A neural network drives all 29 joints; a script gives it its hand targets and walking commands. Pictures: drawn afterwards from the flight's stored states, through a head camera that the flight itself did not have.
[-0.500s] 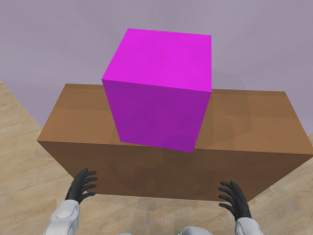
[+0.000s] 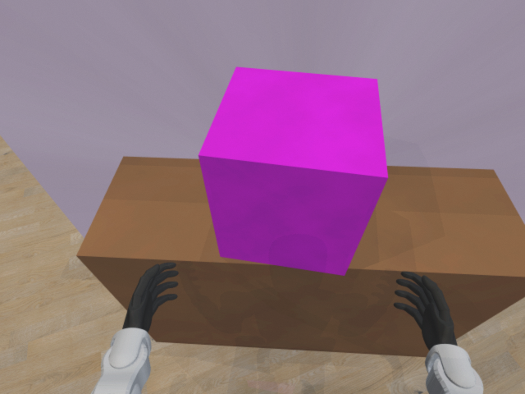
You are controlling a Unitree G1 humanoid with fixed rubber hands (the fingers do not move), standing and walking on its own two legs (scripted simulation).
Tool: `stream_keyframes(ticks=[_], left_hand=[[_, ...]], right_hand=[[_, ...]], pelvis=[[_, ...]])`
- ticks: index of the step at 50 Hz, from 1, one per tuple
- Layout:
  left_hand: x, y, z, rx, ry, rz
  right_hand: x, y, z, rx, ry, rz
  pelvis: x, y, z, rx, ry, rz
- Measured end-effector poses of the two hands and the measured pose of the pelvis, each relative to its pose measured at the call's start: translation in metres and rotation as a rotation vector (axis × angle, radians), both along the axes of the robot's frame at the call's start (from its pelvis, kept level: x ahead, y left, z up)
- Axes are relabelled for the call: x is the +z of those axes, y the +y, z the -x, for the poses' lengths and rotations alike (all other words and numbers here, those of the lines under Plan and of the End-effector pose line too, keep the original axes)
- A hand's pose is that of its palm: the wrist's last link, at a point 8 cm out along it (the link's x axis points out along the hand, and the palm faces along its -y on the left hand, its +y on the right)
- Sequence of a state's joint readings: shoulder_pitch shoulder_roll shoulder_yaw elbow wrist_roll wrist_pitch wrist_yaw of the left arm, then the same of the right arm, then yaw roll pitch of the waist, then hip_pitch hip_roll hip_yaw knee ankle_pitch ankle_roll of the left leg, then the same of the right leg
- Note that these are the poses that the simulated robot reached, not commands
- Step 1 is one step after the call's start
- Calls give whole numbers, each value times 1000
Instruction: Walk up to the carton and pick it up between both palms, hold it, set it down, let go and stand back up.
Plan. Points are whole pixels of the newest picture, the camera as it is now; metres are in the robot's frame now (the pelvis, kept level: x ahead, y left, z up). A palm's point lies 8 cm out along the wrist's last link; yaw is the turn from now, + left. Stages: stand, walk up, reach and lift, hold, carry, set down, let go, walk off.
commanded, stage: reach and lift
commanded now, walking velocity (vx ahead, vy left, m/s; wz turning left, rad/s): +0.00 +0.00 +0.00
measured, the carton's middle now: (292, 175) +0.48 -0.03 +0.02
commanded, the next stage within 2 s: none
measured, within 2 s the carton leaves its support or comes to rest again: neither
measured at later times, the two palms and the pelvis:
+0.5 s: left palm (147, 261) +0.29 +0.21 +0.03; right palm (449, 280) +0.26 -0.25 +0.03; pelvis -0.02 +0.02 +0.01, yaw -2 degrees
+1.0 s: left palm (147, 203) +0.36 +0.21 +0.09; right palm (451, 218) +0.34 -0.25 +0.08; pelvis -0.03 +0.00 +0.01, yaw -1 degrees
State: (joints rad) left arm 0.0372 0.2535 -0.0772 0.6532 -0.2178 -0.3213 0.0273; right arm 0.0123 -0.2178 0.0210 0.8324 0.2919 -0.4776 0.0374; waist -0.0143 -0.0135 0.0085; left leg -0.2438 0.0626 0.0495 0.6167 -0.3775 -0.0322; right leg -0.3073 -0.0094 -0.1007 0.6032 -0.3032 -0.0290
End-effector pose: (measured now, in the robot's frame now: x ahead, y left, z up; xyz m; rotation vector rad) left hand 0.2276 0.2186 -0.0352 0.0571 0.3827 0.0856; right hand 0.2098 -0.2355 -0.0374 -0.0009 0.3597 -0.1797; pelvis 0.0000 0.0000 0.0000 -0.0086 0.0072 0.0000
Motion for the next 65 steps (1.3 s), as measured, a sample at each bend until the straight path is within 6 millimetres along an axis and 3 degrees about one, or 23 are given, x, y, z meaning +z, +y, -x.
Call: stream_keyframes(ticks=[11, 19, 27, 39, 53, 65], left_hand=[[25, -2, -19, 3, -94, 20], [40, -8, -45, 1, -79, 23], [68, -12, -69, -10, -97, 21], [89, -15, -99, -2, -83, 22], [131, -12, -138, -11, -89, 22], [164, -11, -165, -11, -87, 18]], right_hand=[[26, -1, -15, 25, -77, -3], [44, -5, -36, 39, -66, -12], [71, -12, -57, 45, -84, -3], [92, -16, -90, 40, -84, -11], [128, -17, -135, 31, -115, -14], [160, -24, -158, 14, -115, -12]], pelvis=[[3, 16, 9, -26, -10, 7], [5, 20, 18, -40, 16, -2], [10, 16, 24, -39, 30, -7], [11, 5, 27, -28, 85, -14], [13, -4, 24, -13, 127, -10], [14, -6, 20, -12, 145, -6]])
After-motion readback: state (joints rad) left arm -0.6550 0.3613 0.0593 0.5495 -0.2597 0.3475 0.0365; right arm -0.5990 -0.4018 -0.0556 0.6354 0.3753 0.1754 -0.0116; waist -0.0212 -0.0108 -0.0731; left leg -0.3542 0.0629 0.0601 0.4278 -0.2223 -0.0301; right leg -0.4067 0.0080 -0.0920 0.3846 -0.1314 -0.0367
